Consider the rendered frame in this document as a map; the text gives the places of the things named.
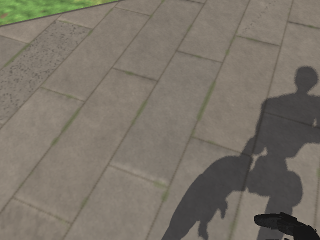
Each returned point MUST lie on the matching robot right hand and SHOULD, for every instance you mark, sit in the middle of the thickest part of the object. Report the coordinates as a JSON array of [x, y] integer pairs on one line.
[[286, 224]]

